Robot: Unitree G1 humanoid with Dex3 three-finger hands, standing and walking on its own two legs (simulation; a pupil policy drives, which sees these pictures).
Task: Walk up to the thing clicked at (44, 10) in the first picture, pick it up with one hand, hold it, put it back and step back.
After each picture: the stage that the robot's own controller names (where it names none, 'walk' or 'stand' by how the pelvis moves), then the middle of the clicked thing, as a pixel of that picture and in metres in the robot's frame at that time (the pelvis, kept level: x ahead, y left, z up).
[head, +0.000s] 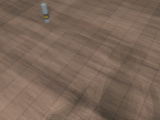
stand; (45, 13) +1.84 +0.50 -0.65
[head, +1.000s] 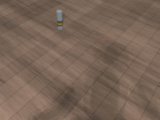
walk; (59, 20) +1.74 +0.24 -0.64
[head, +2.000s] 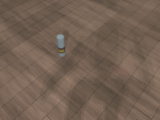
walk; (61, 46) +1.13 +0.20 -0.65
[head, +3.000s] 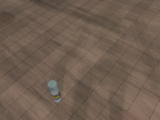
walk; (54, 91) +0.67 +0.26 -0.64
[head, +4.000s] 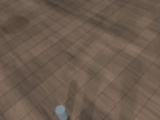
walk; (63, 116) +0.45 +0.24 -0.64
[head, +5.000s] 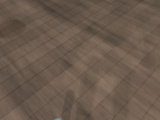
stand; out of the picture +0.38 +0.20 -0.65
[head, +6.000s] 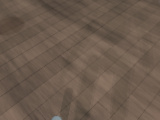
stand; out of the picture +0.39 +0.20 -0.66
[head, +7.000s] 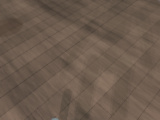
stand; out of the picture +0.38 +0.22 -0.66
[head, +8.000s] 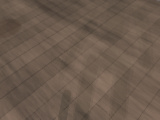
stand; out of the picture +0.36 +0.22 -0.66
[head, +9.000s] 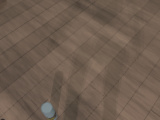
go down; (49, 112) +0.38 +0.23 -0.62
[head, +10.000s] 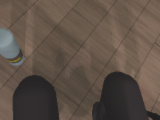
go down; (10, 50) +0.44 +0.28 -0.23
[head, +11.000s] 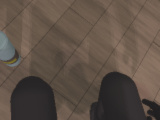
close in; (5, 51) +0.43 +0.28 -0.23
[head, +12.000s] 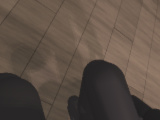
close in; out of the picture +0.41 +0.31 -0.15
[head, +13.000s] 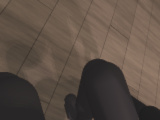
lift; out of the picture +0.40 +0.31 -0.16
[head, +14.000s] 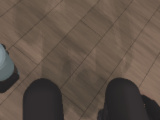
lift; (0, 68) +0.33 +0.27 -0.03
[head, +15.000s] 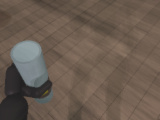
hold; (36, 77) +0.33 +0.16 +0.08
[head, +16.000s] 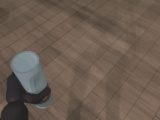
hold; (36, 84) +0.32 +0.17 +0.03
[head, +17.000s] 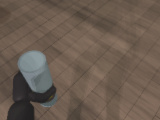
crouch; (41, 83) +0.33 +0.15 +0.03
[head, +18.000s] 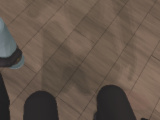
crouch; (4, 47) +0.44 +0.23 -0.05
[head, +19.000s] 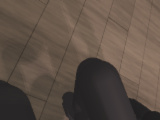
lower; out of the picture +0.42 +0.32 -0.16
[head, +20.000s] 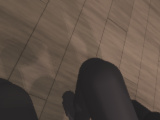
lower; out of the picture +0.42 +0.32 -0.16
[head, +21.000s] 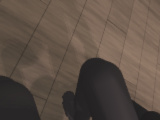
lower; out of the picture +0.42 +0.32 -0.16
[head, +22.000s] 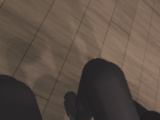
lower; out of the picture +0.40 +0.32 -0.16
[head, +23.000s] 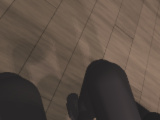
loosen; out of the picture +0.40 +0.28 -0.16
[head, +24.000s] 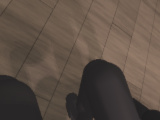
withdraw; out of the picture +0.40 +0.29 -0.17
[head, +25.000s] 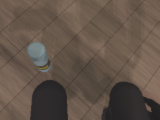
walk; (40, 59) +0.44 +0.22 -0.30
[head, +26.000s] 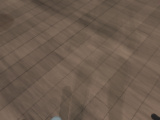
stand; out of the picture +0.37 +0.19 -0.59
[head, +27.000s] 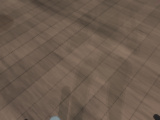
stand; out of the picture +0.37 +0.20 -0.60
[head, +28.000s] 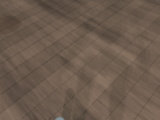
stand; out of the picture +0.37 +0.18 -0.64
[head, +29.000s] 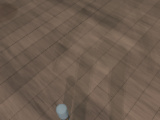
walk; (63, 114) +0.41 +0.16 -0.64
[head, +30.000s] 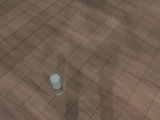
walk; (57, 85) +0.58 +0.20 -0.63
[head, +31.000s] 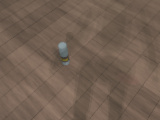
walk; (64, 54) +0.88 +0.19 -0.62
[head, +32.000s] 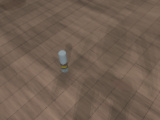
stand; (63, 61) +0.98 +0.21 -0.65
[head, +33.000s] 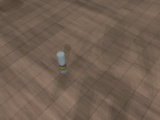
stand; (62, 62) +0.98 +0.22 -0.66
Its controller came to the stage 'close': yes
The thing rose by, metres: 0.67
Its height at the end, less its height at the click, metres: +0.00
